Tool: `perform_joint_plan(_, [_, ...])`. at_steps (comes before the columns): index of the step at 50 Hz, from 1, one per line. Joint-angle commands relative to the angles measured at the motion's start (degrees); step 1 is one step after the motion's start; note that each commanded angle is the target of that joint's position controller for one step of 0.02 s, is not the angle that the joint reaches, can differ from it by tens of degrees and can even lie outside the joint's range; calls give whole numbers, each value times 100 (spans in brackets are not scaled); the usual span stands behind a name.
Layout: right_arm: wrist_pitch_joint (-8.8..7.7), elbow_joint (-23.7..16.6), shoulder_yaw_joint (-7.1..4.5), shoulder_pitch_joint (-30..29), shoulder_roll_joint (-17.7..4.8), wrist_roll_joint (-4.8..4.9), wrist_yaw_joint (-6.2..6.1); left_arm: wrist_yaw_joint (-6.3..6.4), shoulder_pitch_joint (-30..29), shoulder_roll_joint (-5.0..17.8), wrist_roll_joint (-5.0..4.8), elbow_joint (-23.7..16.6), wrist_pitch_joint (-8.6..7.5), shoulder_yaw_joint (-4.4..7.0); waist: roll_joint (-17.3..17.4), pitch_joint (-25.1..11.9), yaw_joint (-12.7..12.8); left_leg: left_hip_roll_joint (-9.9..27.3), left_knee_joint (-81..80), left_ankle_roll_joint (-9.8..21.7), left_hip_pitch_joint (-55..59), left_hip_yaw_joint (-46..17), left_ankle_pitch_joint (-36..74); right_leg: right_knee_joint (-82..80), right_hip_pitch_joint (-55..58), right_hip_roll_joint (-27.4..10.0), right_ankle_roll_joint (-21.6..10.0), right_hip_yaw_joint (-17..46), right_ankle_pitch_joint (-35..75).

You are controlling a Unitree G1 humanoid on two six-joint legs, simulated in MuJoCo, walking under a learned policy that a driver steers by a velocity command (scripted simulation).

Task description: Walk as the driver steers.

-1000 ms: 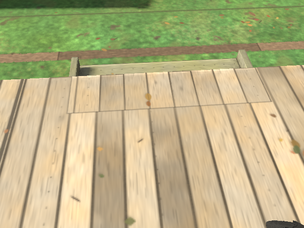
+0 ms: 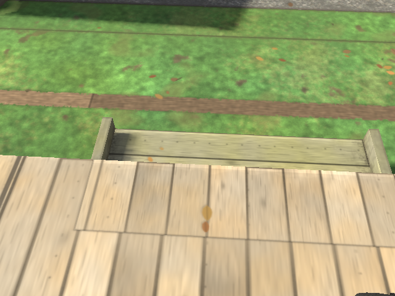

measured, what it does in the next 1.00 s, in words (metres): walks ahead, turning left: right foot, then left foot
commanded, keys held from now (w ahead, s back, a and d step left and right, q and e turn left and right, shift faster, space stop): w+q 0.12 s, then q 0.50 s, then e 0.38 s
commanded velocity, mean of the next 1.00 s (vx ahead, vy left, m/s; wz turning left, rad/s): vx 0.18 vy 0.00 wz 0.35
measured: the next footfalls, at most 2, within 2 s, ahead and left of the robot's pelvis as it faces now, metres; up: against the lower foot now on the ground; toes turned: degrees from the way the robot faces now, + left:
right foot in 0.38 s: +0.39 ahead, -0.10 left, +0.00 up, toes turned +17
left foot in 0.74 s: +0.26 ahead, +0.11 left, +0.00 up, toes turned +27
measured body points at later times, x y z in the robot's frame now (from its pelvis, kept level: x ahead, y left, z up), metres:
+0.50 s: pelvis +0.24 -0.04 +0.02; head +0.27 -0.03 +0.47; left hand +0.31 +0.26 -0.07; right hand +0.43 -0.26 -0.08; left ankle +0.12 +0.06 -0.63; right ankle +0.35 -0.12 -0.72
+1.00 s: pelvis +0.29 -0.02 +0.02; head +0.30 +0.00 +0.47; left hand +0.33 +0.28 -0.08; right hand +0.53 -0.22 -0.06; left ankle +0.22 +0.09 -0.72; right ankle +0.35 -0.11 -0.71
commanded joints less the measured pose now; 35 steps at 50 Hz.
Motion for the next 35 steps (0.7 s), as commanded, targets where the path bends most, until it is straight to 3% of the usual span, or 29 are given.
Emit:
perform_joint_plan(1, [-122,-107,-305,1273,-929,-10,-79,-89,-612,754,-135,-931,-485,71,74,-1231,-624,1809,-1955,1367,3878,-3493,-48,1386,-3605,-149,-201,998,540])
perform_joint_plan(2, [-125,-182,-257,888,-772,-17,-88,-49,-620,757,16,-872,-488,98,-121,-888,-375,1586,-2008,1215,3085,-2986,581,865,-3259,-319,-162,954,782])
perform_joint_plan(3, [-132,-288,-201,671,-628,-85,-114,-45,-510,814,88,-843,-425,142,-37,-780,-181,1427,-2136,1176,2556,-2666,1095,615,-2847,-431,-115,986,960])
perform_joint_plan(6, [-156,-285,-225,612,-738,-70,-184,-37,-402,625,167,-854,-228,113,47,-615,-2,1239,-2357,1207,1717,-2187,1809,-96,-2476,-429,171,801,1220])
perform_joint_plan(8, [-121,-235,-280,654,-931,-80,-272,-2,-801,472,198,-991,-173,52,97,-386,-65,986,-2258,1042,1251,-1722,2673,-933,-2345,-253,343,636,1770])
perform_joint_plan(10, [-20,-153,-310,775,-986,-30,-350,-17,-1174,321,207,-1058,-182,-9,263,-465,-216,615,-1943,696,1002,-1319,2978,-1929,-1860,54,376,519,2652])
perform_joint_plan(12, [97,-55,-324,1028,-1000,0,-403,-62,-1467,339,142,-1122,-190,-8,427,-688,-402,556,-1716,468,1097,-1442,2591,-2565,-1514,349,373,502,3353])
perform_joint_plan(15, [219,-24,-309,1098,-899,21,-457,-106,-1595,532,92,-1190,-178,74,575,-776,-374,716,-1240,322,1551,-2082,1951,-3126,-1418,447,271,806,3136])
perform_joint_plan(16, [-155,41,-143,1182,-774,-901,26,-182,-848,79,448,-934,-157,-252,642,-498,-80,1142,-1449,500,1311,-2400,2498,-2879,-1379,93,223,969,3557])
perform_joint_plan(17, [-334,-16,-252,834,-852,-789,219,-136,-593,403,361,-865,-130,-157,489,-447,121,1183,-1154,393,1323,-2535,2858,-3025,-1075,-15,93,986,3361])
perform_joint_plan(18, [-462,-86,-239,561,-921,-558,306,-64,-319,873,203,-804,-152,-10,216,-746,396,816,-736,74,1261,-2449,3178,-3404,-310,58,-164,734,3680])
perform_joint_plan(19, [-520,-154,-141,669,-632,-372,375,32,129,1293,90,-728,-224,106,-352,-1496,511,134,125,-369,1092,-2166,3100,-3605,1027,-297,-798,895,5295])
perform_joint_plan(20, [-546,-160,63,1916,72,-501,301,77,389,1778,114,-834,-286,173,-1779,-2921,-103,-854,1644,-925,-35,-1531,-905,-3634,3171,-2039,-2726,2863,7565])
perform_joint_plan(21, [-446,-10,-31,1983,-426,-497,254,48,233,1251,323,-978,-215,72,-1212,-2954,80,-623,2969,-1010,-888,-1205,-3022,-3994,3168,-2610,-2916,3703,6214])
perform_joint_plan(22, [-312,-81,-145,1441,-745,-520,125,72,-113,1090,297,-1007,-260,73,-626,-1791,72,-182,3576,-1031,-1196,-1047,-2721,-4226,1970,-2290,-2320,3175,4588])
perform_joint_plan(23, [-214,-50,-192,1331,-876,-570,-60,78,-581,734,157,-1080,-264,-31,-648,-1315,-154,221,3590,-1050,-954,-955,-2238,-4563,924,-1916,-1799,2563,3477])
perform_joint_plan(24, [-168,39,-187,1516,-838,-616,-172,79,-933,328,52,-1210,-243,-164,-794,-1263,-363,450,3241,-1064,-500,-982,-1999,-4817,367,-1660,-1599,2140,3216])
perform_joint_plan(25, [-175,-7,-82,1366,-594,-681,-165,120,-1094,240,67,-1293,-250,-175,-767,-1028,-402,584,3184,-1080,-224,-832,-1915,-4971,-98,-1499,-1550,1739,3359])
perform_joint_plan(26, [-166,-49,13,1279,-377,-684,-91,190,-1138,434,117,-1359,-265,-95,-671,-1041,-375,563,3199,-1099,51,-562,-1737,-5112,-314,-1329,-1569,1393,3468])
perform_joint_plan(28, [-139,-47,102,1281,-237,-527,129,264,-1220,810,203,-1476,-319,96,-384,-1023,-298,609,2406,-1121,345,-210,-1380,-5232,-436,-1065,-1503,694,3201])
perform_joint_plan(29, [-126,-66,106,1182,-272,-497,212,272,-1104,973,219,-1466,-325,188,-425,-951,-183,639,2026,-1137,458,-82,-1295,-5261,-442,-1037,-1500,494,3107])
perform_joint_plan(31, [-103,-187,103,893,-371,-519,285,278,-704,1093,256,-1374,-316,303,-488,-811,26,802,1378,-1026,299,-116,-1181,-5192,-100,-1384,-1600,615,3063])
perform_joint_plan(33, [-98,-236,84,817,-467,-487,233,191,-536,976,236,-1311,-318,315,-545,-798,57,849,781,-862,386,-240,-1216,-5056,42,-1517,-1617,897,2947])
perform_joint_plan(34, [-106,-184,74,906,-486,-466,196,122,-677,848,212,-1343,-323,276,-583,-840,-23,811,477,-794,547,-273,-1078,-4963,20,-1492,-1546,979,2742])
perform_joint_plan(35, [-132,-81,65,1084,-460,-401,195,20,-1076,583,168,-1404,-316,156,-505,-892,-249,808,-57,-741,967,-314,-656,-4733,-214,-1353,-1334,923,2438])
Velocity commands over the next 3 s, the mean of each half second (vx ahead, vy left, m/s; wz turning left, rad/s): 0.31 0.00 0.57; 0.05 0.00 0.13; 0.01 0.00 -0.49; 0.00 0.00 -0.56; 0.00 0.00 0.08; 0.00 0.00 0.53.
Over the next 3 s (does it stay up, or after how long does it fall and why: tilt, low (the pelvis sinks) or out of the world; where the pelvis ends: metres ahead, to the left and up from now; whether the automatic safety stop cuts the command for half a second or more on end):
stays up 0.35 0.01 0.03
